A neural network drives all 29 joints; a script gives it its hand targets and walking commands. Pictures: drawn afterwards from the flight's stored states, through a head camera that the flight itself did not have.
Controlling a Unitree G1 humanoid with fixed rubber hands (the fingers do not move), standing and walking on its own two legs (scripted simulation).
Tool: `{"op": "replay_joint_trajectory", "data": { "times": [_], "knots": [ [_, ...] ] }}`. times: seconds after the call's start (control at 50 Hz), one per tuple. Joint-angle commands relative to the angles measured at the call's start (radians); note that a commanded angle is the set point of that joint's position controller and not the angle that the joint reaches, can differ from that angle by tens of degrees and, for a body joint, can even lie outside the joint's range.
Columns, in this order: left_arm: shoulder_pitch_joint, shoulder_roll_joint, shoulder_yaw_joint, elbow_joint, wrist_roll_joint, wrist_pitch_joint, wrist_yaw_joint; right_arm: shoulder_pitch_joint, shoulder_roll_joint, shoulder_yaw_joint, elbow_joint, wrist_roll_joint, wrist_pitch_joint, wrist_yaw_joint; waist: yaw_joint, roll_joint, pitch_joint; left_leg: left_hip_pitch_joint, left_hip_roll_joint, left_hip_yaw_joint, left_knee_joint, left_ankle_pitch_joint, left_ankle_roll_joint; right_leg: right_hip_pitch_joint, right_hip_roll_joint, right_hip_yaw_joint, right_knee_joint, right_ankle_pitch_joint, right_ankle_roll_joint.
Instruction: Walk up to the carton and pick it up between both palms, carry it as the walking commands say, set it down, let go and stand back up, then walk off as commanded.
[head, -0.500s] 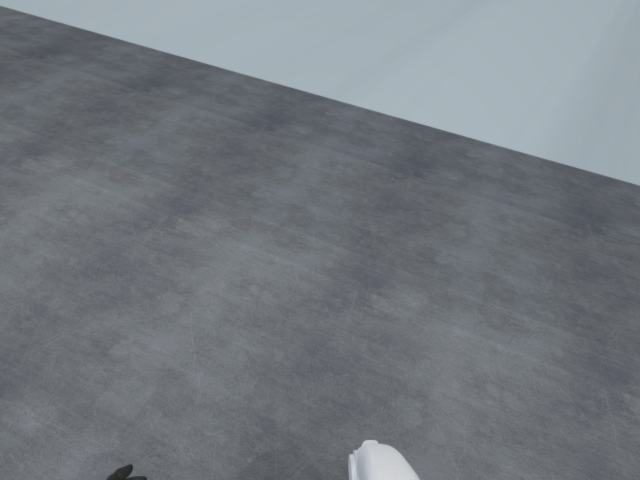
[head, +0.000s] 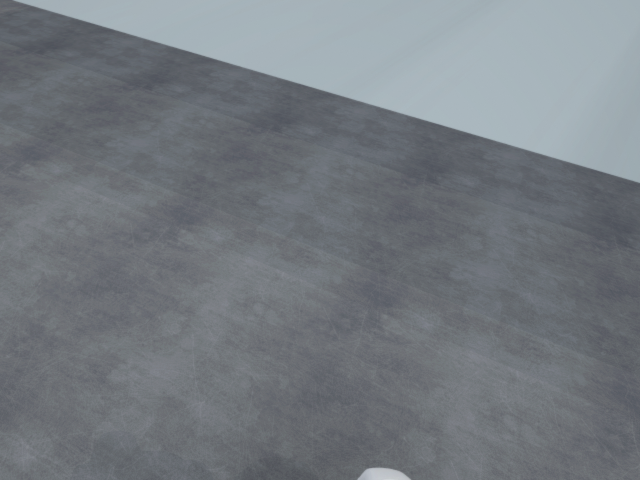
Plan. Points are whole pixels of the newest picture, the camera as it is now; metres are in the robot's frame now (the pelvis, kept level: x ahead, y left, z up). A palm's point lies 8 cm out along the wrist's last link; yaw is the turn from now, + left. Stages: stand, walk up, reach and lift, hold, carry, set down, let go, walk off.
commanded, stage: walk off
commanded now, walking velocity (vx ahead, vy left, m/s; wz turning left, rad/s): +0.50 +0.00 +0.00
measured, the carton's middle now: out of the picture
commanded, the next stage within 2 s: stand in 0.92 s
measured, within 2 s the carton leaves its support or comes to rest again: rests again in 0.52 s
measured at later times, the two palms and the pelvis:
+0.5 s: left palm (182, 382) +0.27 +0.18 -0.08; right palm (523, 392) +0.25 -0.35 -0.13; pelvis +0.20 -0.09 +0.02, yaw +1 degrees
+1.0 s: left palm (204, 245) +0.56 +0.20 -0.12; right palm (475, 281) +0.45 -0.33 -0.11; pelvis +0.46 -0.05 +0.01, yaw -1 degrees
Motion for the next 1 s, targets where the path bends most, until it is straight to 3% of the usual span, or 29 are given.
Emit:
{"op": "replay_joint_trajectory", "data": {
  "times": [0.0,0.06,0.08,0.14,0.18,0.2,0.24,0.26,0.28,0.3,0.32,0.34,0.36,0.38,0.42,0.48,0.54,0.62,0.66,0.68,0.74,0.76,0.78,0.8,0.82,0.86,0.88,0.96,0.98],
  "knots": [
    [-0.326,0.092,0.013,-0.193,0.006,-0.021,-0.001,0.173,-0.159,-0.014,-0.009,0.011,-0.012,-0.026,-0.105,0.137,0.151,0.283,0.296,-0.464,-0.559,-0.286,0.183,-0.538,-0.062,0.135,0.243,0.023,0.026],
    [-0.182,0.045,0.000,-0.103,0.019,-0.041,-0.032,0.226,-0.165,-0.021,0.027,0.018,-0.041,-0.027,-0.097,0.279,-0.033,0.445,0.217,-0.228,-0.453,0.166,0.151,-0.465,-0.081,0.036,0.276,0.061,0.028],
    [-0.213,0.037,-0.007,-0.094,0.021,-0.038,-0.037,0.181,-0.140,-0.010,0.022,0.009,-0.043,-0.027,-0.075,0.311,-0.013,0.383,0.206,-0.219,-0.458,0.200,0.145,-0.422,-0.069,0.033,0.271,0.092,0.022],
    [-0.251,0.006,-0.017,-0.106,0.018,-0.028,-0.042,0.205,-0.127,-0.007,0.028,0.006,-0.044,-0.031,-0.049,0.152,0.044,0.300,0.224,-0.141,-0.472,0.304,0.174,-0.354,-0.086,-0.004,0.086,0.109,0.039],
    [-0.267,0.019,-0.018,-0.108,0.008,-0.026,-0.053,0.096,-0.178,-0.024,-0.009,0.016,-0.044,-0.025,-0.020,0.214,0.008,0.184,0.156,-0.028,-0.475,0.149,0.126,-0.167,-0.096,-0.017,-0.068,0.126,0.042],
    [-0.272,0.035,-0.017,-0.101,0.001,-0.028,-0.055,0.064,-0.171,-0.027,-0.020,0.011,-0.042,-0.019,-0.033,0.251,0.036,0.209,0.147,-0.062,-0.451,0.139,0.129,-0.195,-0.060,-0.058,-0.126,0.128,0.052],
    [-0.141,0.049,-0.009,-0.076,0.012,-0.031,-0.043,0.077,-0.227,-0.043,0.004,0.010,-0.035,-0.025,0.018,0.278,-0.044,0.278,0.145,-0.019,-0.312,0.360,0.112,-0.062,-0.039,-0.106,-0.266,0.135,0.035],
    [0.029,0.031,-0.008,-0.016,0.009,-0.048,-0.021,0.063,-0.244,-0.047,-0.015,0.012,-0.038,-0.030,0.094,0.177,-0.119,0.278,0.114,0.027,-0.092,0.512,0.090,0.106,0.015,-0.152,-0.365,0.238,0.025],
    [0.237,0.131,0.018,0.055,0.012,-0.068,-0.011,-0.007,-0.195,-0.045,-0.039,0.013,-0.045,-0.020,0.201,0.031,-0.228,0.112,0.068,0.024,0.222,0.431,0.048,0.354,-0.063,-0.021,-0.335,0.251,-0.005],
    [0.402,0.260,0.049,0.124,0.044,-0.076,0.006,0.069,-0.041,-0.007,-0.040,0.007,-0.040,-0.008,0.223,-0.400,-0.301,-0.212,-0.064,0.006,0.469,-0.213,0.014,0.612,-0.319,0.354,-0.405,0.089,-0.033],
    [0.343,0.318,0.061,0.111,0.028,-0.069,0.016,0.077,0.003,0.017,-0.093,0.008,-0.051,-0.021,0.149,-0.553,-0.219,-0.412,-0.134,-0.043,0.643,-0.272,0.018,0.581,-0.376,0.720,-0.644,0.047,-0.067],
    [0.245,0.272,0.054,0.085,0.019,-0.060,0.011,0.072,-0.058,0.003,-0.070,0.013,-0.032,-0.010,0.118,-0.360,-0.175,-0.480,-0.025,-0.007,0.740,-0.138,0.038,0.502,-0.394,0.690,-0.645,-0.023,-0.118],
    [0.129,0.208,0.041,0.022,0.004,-0.057,-0.004,-0.013,-0.116,-0.013,-0.071,0.007,-0.024,-0.002,0.094,-0.138,-0.021,-0.481,0.036,0.003,0.750,-0.054,0.047,0.288,-0.338,0.615,-0.680,-0.215,-0.097],
    [0.064,0.196,0.043,0.015,-0.012,-0.062,-0.005,-0.034,-0.056,-0.004,-0.066,-0.001,-0.024,0.009,0.069,-0.095,0.062,-0.428,0.068,0.003,0.658,0.050,0.048,0.177,-0.313,0.485,-0.658,-0.205,-0.040],
    [-0.035,0.144,0.027,-0.005,0.008,-0.067,0.003,-0.116,-0.128,-0.025,-0.097,0.003,-0.008,0.021,0.054,-0.185,0.113,-0.332,0.091,0.006,0.486,0.066,0.017,0.080,-0.228,0.291,-0.645,-0.072,-0.063],
    [0.076,0.099,0.021,0.024,-0.015,-0.080,0.007,-0.136,-0.094,-0.008,-0.087,0.007,-0.008,0.028,0.079,-0.205,0.032,-0.263,0.075,0.053,0.385,0.179,-0.009,0.194,-0.184,0.216,-0.650,0.145,-0.075],
    [0.142,0.166,0.044,0.028,-0.004,-0.090,0.015,-0.122,-0.101,-0.007,-0.063,0.006,-0.004,0.022,0.089,-0.143,-0.046,-0.318,0.051,0.056,0.327,0.178,-0.010,0.386,-0.244,0.211,-0.595,0.428,-0.099],
    [0.203,0.127,0.018,0.059,-0.002,-0.070,0.018,-0.264,-0.031,0.019,-0.113,0.017,-0.002,0.012,0.109,-0.094,0.027,-0.339,0.066,0.048,0.147,0.119,-0.033,0.439,-0.269,0.188,-0.620,0.441,-0.133],
    [0.178,0.137,0.029,0.044,0.005,-0.061,0.023,-0.304,-0.056,0.018,-0.124,0.006,-0.004,0.022,0.124,-0.184,0.083,-0.344,0.049,0.091,0.011,0.108,-0.024,0.442,-0.228,0.163,-0.596,0.438,-0.116],
    [0.165,0.174,0.038,0.045,0.007,-0.052,0.023,-0.340,-0.080,0.020,-0.133,0.006,-0.013,0.018,0.140,-0.134,0.096,-0.321,0.030,0.117,-0.042,0.059,-0.022,0.454,-0.212,0.148,-0.571,0.528,-0.124],
    [0.118,0.153,0.030,0.031,0.018,-0.046,0.010,-0.275,-0.057,0.025,-0.095,0.006,-0.019,0.025,0.099,-0.176,0.025,-0.192,-0.051,0.191,-0.181,0.023,0.013,0.472,-0.201,0.103,-0.415,0.816,-0.134],
    [0.070,0.155,0.028,0.030,0.003,-0.045,0.004,-0.125,-0.064,0.020,-0.039,0.004,-0.030,0.019,0.015,-0.155,-0.078,0.008,-0.071,0.203,-0.255,0.143,0.032,0.436,-0.199,0.071,-0.278,0.983,-0.112],
    [0.047,0.141,0.021,-0.002,-0.004,-0.050,0.009,0.106,-0.107,-0.001,0.036,-0.010,-0.041,0.002,-0.060,-0.058,-0.192,0.244,-0.017,0.120,-0.228,0.283,0.058,0.322,-0.152,0.028,-0.083,0.908,-0.069],
    [0.029,0.088,0.015,-0.051,-0.004,-0.060,0.002,0.265,-0.308,-0.059,0.090,-0.024,-0.044,-0.016,-0.140,0.282,-0.322,0.517,0.258,-0.217,-0.238,0.365,0.165,0.017,-0.051,-0.003,0.304,0.457,-0.005],
    [0.024,0.002,-0.009,-0.103,-0.009,-0.073,0.003,0.360,-0.396,-0.076,0.097,-0.008,-0.039,-0.027,-0.150,0.544,-0.317,0.707,0.366,-0.511,-0.332,0.525,0.240,-0.284,0.117,0.047,0.457,-0.238,0.022],
    [-0.174,0.065,-0.007,-0.106,0.005,-0.082,0.021,0.327,-0.188,-0.047,0.106,0.022,-0.042,-0.033,-0.192,0.216,-0.157,0.709,0.260,-0.330,-0.212,0.919,0.197,-0.491,0.009,0.129,0.505,-0.129,-0.021],
    [-0.203,0.083,0.001,-0.104,0.000,-0.085,0.008,0.299,-0.135,-0.013,0.095,0.012,-0.044,-0.023,-0.167,0.141,-0.115,0.549,0.229,-0.249,-0.228,0.783,0.149,-0.441,-0.007,0.148,0.464,-0.050,-0.023],
    [-0.199,0.017,-0.021,-0.096,0.005,-0.044,-0.031,0.198,-0.082,-0.004,0.058,-0.002,-0.040,-0.033,-0.087,0.289,-0.061,0.446,0.193,-0.188,-0.278,0.880,0.160,-0.392,-0.035,0.046,0.256,-0.027,0.032],
    [-0.205,-0.007,-0.025,-0.093,0.005,-0.040,-0.024,0.182,-0.064,0.011,0.043,0.004,-0.048,-0.033,-0.073,0.232,-0.079,0.360,0.193,-0.157,-0.308,0.897,0.156,-0.298,-0.033,0.038,0.143,-0.023,0.050]
  ]
}}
